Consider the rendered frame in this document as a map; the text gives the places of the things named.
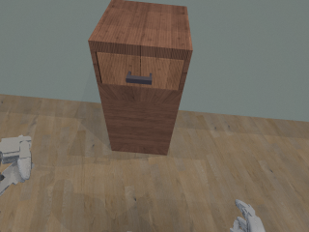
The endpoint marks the cabinet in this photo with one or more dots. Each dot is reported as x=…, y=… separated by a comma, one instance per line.
x=141, y=119

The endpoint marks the handle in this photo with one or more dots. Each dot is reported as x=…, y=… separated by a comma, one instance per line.
x=137, y=79

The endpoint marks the right robot hand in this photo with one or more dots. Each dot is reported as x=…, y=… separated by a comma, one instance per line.
x=252, y=222

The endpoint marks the drawer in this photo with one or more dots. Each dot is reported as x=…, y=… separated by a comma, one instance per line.
x=114, y=67

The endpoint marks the left robot hand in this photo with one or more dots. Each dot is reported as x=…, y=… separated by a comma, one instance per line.
x=15, y=150

